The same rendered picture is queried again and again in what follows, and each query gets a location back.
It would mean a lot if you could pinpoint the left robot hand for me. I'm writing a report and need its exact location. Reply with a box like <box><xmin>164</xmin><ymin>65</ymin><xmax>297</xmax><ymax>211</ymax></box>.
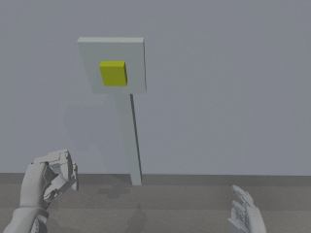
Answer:
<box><xmin>19</xmin><ymin>149</ymin><xmax>79</xmax><ymax>210</ymax></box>

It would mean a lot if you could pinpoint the right robot hand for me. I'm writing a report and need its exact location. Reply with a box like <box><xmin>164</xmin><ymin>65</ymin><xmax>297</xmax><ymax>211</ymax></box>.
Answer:
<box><xmin>227</xmin><ymin>185</ymin><xmax>268</xmax><ymax>233</ymax></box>

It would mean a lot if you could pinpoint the panel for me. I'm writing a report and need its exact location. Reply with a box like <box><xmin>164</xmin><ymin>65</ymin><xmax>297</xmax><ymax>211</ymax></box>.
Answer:
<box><xmin>77</xmin><ymin>37</ymin><xmax>147</xmax><ymax>186</ymax></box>

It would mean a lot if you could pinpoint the robot left forearm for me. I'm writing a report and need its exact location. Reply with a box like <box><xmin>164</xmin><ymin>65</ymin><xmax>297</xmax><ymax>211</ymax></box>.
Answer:
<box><xmin>3</xmin><ymin>206</ymin><xmax>50</xmax><ymax>233</ymax></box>

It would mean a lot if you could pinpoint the button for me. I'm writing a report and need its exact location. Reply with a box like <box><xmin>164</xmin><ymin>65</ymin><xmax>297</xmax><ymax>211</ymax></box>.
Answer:
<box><xmin>99</xmin><ymin>60</ymin><xmax>127</xmax><ymax>86</ymax></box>

